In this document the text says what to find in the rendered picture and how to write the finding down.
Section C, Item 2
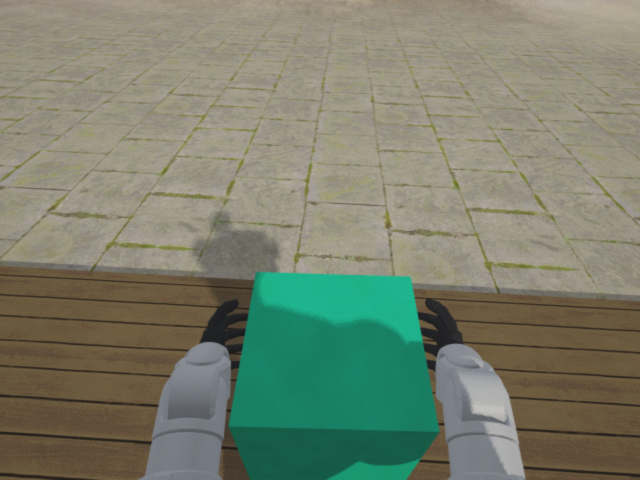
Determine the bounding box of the left robot hand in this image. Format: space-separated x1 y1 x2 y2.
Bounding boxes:
199 299 248 370

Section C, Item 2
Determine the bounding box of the left robot forearm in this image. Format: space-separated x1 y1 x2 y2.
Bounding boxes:
138 342 231 480

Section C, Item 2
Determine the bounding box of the carton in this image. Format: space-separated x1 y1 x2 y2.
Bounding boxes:
229 272 440 480

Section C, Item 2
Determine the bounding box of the right robot forearm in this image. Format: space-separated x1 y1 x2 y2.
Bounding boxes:
435 344 526 480

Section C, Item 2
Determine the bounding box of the right robot hand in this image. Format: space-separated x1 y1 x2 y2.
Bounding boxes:
417 299 464 371

